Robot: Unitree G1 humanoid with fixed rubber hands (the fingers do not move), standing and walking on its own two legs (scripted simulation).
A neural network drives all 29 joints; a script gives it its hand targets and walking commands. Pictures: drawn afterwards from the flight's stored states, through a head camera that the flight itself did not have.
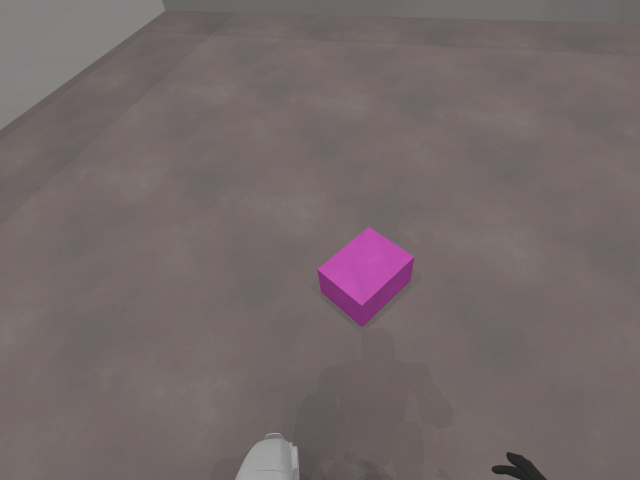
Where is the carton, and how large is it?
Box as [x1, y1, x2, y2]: [317, 227, 413, 326]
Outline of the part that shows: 369,227 317,269 321,291 361,326 410,280 413,256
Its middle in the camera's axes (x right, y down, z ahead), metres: +0.18 +0.13 +1.42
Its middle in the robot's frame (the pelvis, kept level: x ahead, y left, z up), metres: +0.88 -0.03 -0.71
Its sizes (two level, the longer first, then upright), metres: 0.272 0.214 0.150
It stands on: the floor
